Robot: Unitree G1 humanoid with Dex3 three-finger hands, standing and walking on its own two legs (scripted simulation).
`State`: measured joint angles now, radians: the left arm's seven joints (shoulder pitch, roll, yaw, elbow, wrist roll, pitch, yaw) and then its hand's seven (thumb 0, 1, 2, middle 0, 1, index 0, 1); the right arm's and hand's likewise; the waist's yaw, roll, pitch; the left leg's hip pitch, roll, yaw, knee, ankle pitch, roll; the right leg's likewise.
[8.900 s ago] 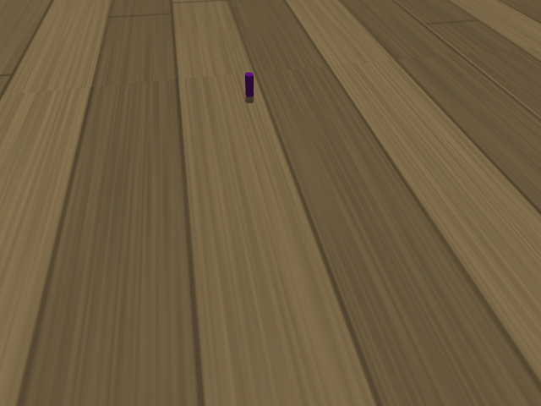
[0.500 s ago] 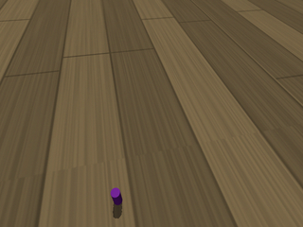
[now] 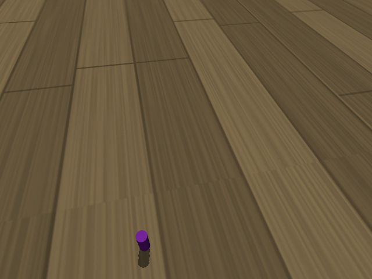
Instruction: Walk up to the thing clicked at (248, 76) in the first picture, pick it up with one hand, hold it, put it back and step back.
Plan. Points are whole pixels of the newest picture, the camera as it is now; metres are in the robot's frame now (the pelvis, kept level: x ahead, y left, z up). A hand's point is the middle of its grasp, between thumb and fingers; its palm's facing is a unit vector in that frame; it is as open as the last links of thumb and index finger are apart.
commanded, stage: stand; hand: left
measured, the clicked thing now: (143, 241) +0.41 +0.20 -0.71
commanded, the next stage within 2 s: go down in 0.24 s
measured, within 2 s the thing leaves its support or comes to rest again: neither
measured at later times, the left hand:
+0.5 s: hand out of the picture +0.13 +0.25 -0.16, palm faces +0.05 -0.95 -0.32, open 9.1 cm
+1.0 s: hand out of the picture +0.14 +0.27 -0.20, palm faces +0.05 -0.95 -0.32, open 17.0 cm
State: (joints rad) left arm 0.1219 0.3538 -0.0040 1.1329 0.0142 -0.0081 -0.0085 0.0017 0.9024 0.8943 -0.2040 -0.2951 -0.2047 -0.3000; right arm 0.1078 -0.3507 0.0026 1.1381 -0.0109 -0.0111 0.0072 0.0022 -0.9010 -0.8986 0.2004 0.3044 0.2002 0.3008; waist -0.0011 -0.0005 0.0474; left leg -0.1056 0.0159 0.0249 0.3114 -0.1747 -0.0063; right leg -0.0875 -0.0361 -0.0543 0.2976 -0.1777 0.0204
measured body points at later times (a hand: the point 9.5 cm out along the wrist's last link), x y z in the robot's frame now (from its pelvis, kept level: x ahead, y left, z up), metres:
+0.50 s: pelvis -0.01 +0.00 -0.01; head +0.04 +0.01 +0.44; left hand +0.13 +0.30 -0.14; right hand +0.09 -0.28 -0.13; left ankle +0.00 +0.12 -0.75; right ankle -0.01 -0.13 -0.75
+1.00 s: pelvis -0.01 +0.01 -0.07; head +0.07 +0.03 +0.37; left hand +0.14 +0.32 -0.18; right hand +0.13 -0.25 -0.16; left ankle +0.00 +0.12 -0.75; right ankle -0.01 -0.13 -0.75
